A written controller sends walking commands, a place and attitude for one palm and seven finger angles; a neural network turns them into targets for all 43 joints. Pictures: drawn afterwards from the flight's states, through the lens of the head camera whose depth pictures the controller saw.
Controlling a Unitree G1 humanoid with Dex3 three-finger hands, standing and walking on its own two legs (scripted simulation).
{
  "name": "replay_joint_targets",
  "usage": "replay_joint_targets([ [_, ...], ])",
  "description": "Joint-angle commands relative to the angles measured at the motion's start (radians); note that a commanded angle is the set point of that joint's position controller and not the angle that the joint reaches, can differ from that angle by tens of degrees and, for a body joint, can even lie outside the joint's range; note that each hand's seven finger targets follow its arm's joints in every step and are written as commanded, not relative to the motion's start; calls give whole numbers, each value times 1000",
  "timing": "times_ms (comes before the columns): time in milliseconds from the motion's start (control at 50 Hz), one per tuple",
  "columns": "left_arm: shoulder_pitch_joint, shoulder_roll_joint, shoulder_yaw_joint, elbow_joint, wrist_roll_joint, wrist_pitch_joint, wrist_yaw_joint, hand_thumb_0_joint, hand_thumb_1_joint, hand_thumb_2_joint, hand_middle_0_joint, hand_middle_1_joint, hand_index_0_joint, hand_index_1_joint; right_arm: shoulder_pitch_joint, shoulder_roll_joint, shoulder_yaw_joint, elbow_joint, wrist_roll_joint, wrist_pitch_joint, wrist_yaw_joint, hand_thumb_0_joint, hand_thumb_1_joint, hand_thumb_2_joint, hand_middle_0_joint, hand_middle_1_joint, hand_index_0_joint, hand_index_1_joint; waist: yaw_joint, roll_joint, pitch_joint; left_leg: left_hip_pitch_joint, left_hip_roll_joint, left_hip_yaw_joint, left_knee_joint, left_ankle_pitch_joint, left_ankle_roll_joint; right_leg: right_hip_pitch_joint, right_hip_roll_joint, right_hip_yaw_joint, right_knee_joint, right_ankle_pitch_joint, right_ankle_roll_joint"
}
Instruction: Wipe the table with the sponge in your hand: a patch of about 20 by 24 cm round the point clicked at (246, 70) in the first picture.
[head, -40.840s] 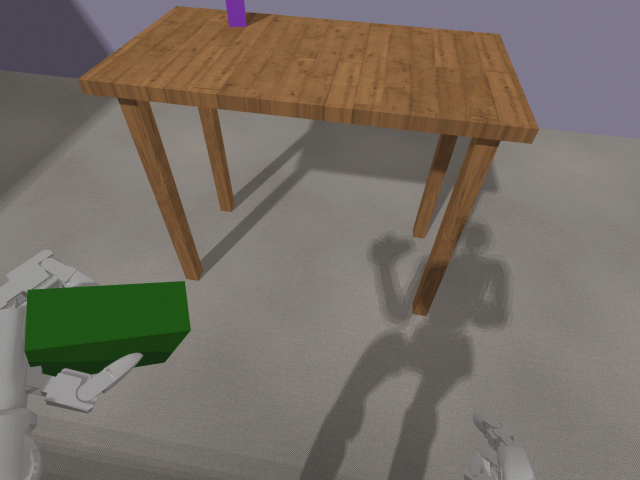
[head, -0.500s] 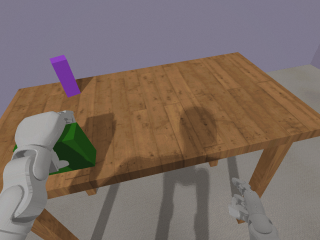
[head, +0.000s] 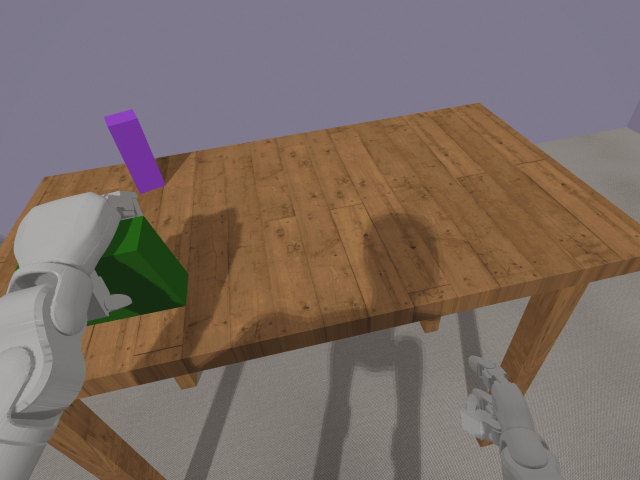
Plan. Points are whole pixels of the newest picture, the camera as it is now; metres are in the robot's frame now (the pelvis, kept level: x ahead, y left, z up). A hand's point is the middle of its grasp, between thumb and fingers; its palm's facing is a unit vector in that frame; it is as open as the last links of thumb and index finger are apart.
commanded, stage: lift the sponge slowly off the table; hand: left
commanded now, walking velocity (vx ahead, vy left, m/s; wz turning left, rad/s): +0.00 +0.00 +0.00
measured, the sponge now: (121, 283) +0.25 +0.30 +0.16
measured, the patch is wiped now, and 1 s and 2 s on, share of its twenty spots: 1.00 1.00 1.00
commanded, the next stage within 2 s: bring the sponge back beside the body in 0.48 s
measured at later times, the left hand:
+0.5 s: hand (81, 240) +0.24 +0.30 +0.23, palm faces +0.26 -0.07 -0.96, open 9.3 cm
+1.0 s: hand (88, 254) +0.23 +0.29 +0.22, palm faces +0.27 -0.11 -0.96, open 9.3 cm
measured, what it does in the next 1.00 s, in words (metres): stands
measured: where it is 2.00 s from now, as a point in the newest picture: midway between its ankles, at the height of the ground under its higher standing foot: outside the picture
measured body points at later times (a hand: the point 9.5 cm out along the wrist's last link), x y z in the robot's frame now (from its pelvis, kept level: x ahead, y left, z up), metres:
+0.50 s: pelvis -0.01 +0.00 +0.00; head -0.04 -0.04 +0.45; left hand +0.22 +0.30 +0.28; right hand +0.27 -0.17 -0.05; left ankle +0.06 +0.13 -0.74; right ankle -0.01 -0.10 -0.74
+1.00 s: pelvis -0.01 +0.01 +0.00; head -0.04 -0.04 +0.45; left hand +0.21 +0.29 +0.27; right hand +0.27 -0.17 -0.05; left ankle +0.06 +0.13 -0.74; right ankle -0.01 -0.10 -0.74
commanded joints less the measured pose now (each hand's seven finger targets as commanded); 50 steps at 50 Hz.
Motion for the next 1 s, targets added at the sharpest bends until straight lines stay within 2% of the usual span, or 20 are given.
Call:
replay_joint_targets([
  [0, -298, 277, 207, -167, 28, 4, 37, 0, 100, 1300, -1200, -1600, -1200, -1600, -258, -92, -37, -195, 1, -62, -7, 0, -900, -900, 200, 300, 200, 300, 3, -56, -205, 116, -50, -8, -38, 136, 28, -39, -5, 77, -100, 142, -33],
  [40, -308, 292, 220, -186, 29, 16, 25, 0, 100, 1300, -1200, -1600, -1200, -1600, -292, -88, -32, -211, 11, -63, -7, 0, -900, -900, 200, 300, 200, 300, -1, -34, -200, 118, -47, -17, -37, 123, 27, -47, 3, 121, -105, 126, -43],
  [80, -307, 298, 223, -158, 22, 18, 19, 0, 100, 1300, -1200, -1600, -1200, -1600, -264, -93, -31, -200, 6, -53, -7, 0, -900, -900, 200, 300, 200, 300, 2, -58, -201, 106, -47, -10, -35, 134, 26, -45, -6, 78, -97, 136, -32],
  [120, -302, 305, 227, -200, 14, 15, 8, 0, 100, 1300, -1200, -1600, -1200, -1600, -268, -92, -31, -209, 5, -47, -6, 0, -900, -900, 200, 300, 200, 300, 6, -42, -216, 115, -50, -6, -31, 151, 29, -41, -8, 71, -91, 167, -29],
  [140, -294, 305, 231, -240, 18, 22, 5, 0, 100, 1300, -1200, -1600, -1200, -1600, -300, -86, -27, -227, 14, -57, -5, 0, -900, -900, 200, 300, 200, 300, 7, -4, -226, 121, -47, -18, -31, 144, 27, -36, 1, 115, -89, 152, -43],
  [180, -277, 306, 235, -209, 8, 23, 2, 0, 100, 1300, -1200, -1600, -1200, -1600, -269, -89, -26, -215, 6, -48, -6, 0, -900, -900, 200, 300, 200, 300, 6, -55, -207, 108, -46, -9, -27, 151, 27, -47, -10, 74, -88, 157, -30],
  [220, -296, 312, 236, -245, 1, 17, -4, 0, 100, 1300, -1200, -1600, -1200, -1600, -274, -89, -28, -220, 5, -43, -8, 0, -900, -900, 200, 300, 200, 300, 8, -33, -211, 116, -47, -5, -26, 148, 29, -52, -13, 71, -90, 159, -28],
  [240, -286, 334, 265, -263, 7, 24, -2, 0, 100, 1300, -1200, -1600, -1200, -1600, -296, -87, -29, -230, 13, -53, -9, 0, -900, -900, 200, 300, 200, 300, 9, -33, -216, 118, -43, -22, -26, 140, 27, -49, 0, 121, -89, 142, -41],
  [300, -351, 324, 237, -185, 2, 22, 0, 0, 100, 1300, -1200, -1600, -1200, -1600, -264, -93, -29, -208, 8, -46, -19, 0, -900, -900, 200, 300, 200, 300, -1, -59, -169, 106, -43, -11, -37, 99, 25, -84, -10, 77, -108, 86, -27],
  [340, -399, 327, 230, -236, 9, 25, 0, 0, 100, 1300, -1200, -1600, -1200, -1600, -301, -88, -27, -223, 20, -56, -21, 0, -900, -900, 200, 300, 200, 300, -3, -2, -193, 127, -44, -24, -41, 88, 24, -78, -1, 130, -113, 64, -43],
  [360, -423, 327, 224, -226, 6, 23, 4, 0, 100, 1300, -1200, -1600, -1200, -1600, -277, -91, -29, -217, 11, -56, -24, 0, -900, -900, 200, 300, 200, 300, 4, 1, -211, 121, -46, -20, -38, 100, 23, -63, -15, 97, -101, 74, -40],
  [400, -397, 292, 195, -157, 5, 26, -3, 0, 100, 1300, -1200, -1600, -1200, -1600, -268, -91, -28, -208, 13, -55, -24, 0, -900, -900, 200, 300, 200, 300, -2, -45, -176, 112, -43, -17, -49, 86, 21, -79, -12, 78, -111, 65, -32],
  [440, -399, 280, 188, -232, 14, 28, -8, 0, 100, 1300, -1200, -1600, -1200, -1600, -310, -82, -25, -228, 24, -64, -19, 0, -900, -900, 200, 300, 200, 300, -2, 4, -207, 129, -40, -30, -59, 79, 19, -65, 2, 115, -104, 55, -47],
  [480, -377, 267, 177, -204, 2, 28, -6, 0, 100, 1300, -1200, -1600, -1200, -1600, -278, -84, -25, -220, 14, -60, -18, 0, -900, -900, 200, 300, 200, 300, 1, -37, -196, 114, -40, -21, -57, 83, 18, -67, -11, 71, -101, 60, -35],
  [540, -365, 301, 217, -248, 14, 33, -4, 0, 100, 1300, -1200, -1600, -1200, -1600, -305, -84, -24, -232, 17, -60, -16, 0, -900, -900, 200, 300, 200, 300, 6, -22, -219, 122, -35, -30, -59, 86, 20, -55, 2, 115, -98, 67, -47],
  [620, -372, 322, 232, -199, 6, 29, 5, 0, 100, 1300, -1200, -1600, -1200, -1600, -277, -89, -25, -218, 8, -45, -18, 0, -900, -900, 200, 300, 200, 300, 14, -35, -193, 102, -39, -14, -59, 64, 18, -70, -9, 80, -105, 40, -36],
  [640, -362, 340, 255, -235, 14, 35, 9, 0, 100, 1300, -1200, -1600, -1200, -1600, -301, -89, -24, -228, 15, -52, -15, 0, -900, -900, 200, 300, 200, 300, 13, -16, -214, 109, -36, -29, -60, 68, 16, -58, 4, 126, -101, 38, -50],
  [800, -305, 268, 206, -273, -20, 34, 9, 0, 100, 1300, -1200, -1600, -1200, -1600, -281, -81, -23, -233, 11, -45, -12, 0, -900, -900, 200, 300, 200, 300, 9, -34, -185, 109, -34, -15, -56, 66, 17, -82, -8, 70, -103, 39, -32],
  [840, -318, 271, 209, -303, -9, 39, 13, 0, 100, 1300, -1200, -1600, -1200, -1600, -307, -78, -22, -244, 20, -58, -16, 0, -900, -900, 200, 300, 200, 300, 3, -20, -181, 117, -31, -28, -63, 40, 17, -88, 4, 115, -106, 14, -43],
  [980, -319, 281, 215, -295, -6, 34, 37, 0, 100, 1300, -1200, -1600, -1200, -1600, -275, -81, -25, -228, 12, -64, -21, 0, -900, -900, 200, 300, 200, 300, 9, -21, -194, 113, -36, -20, -64, 45, 14, -77, -1, 78, -99, 13, -36],
])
